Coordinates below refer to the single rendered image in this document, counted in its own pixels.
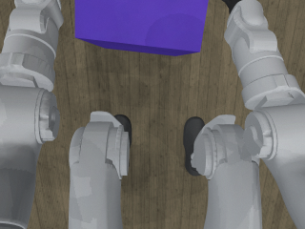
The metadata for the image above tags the right robot upper arm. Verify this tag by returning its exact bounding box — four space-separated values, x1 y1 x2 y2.
242 103 305 229

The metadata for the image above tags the right robot thigh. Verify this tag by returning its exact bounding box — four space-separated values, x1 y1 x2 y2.
196 124 262 229

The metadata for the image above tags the robot left forearm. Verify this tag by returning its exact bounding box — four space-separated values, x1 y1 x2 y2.
0 0 64 92

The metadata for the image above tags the robot right hand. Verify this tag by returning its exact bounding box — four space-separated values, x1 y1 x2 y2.
222 0 242 14

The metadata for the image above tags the robot right forearm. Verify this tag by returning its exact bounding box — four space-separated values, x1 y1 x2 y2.
224 0 305 111

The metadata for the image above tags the robot right foot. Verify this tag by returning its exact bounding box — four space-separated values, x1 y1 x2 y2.
183 116 205 177

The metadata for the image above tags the carton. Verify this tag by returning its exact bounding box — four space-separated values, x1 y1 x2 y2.
74 0 209 56

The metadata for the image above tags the left robot upper arm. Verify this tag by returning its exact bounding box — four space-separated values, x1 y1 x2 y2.
0 85 60 229

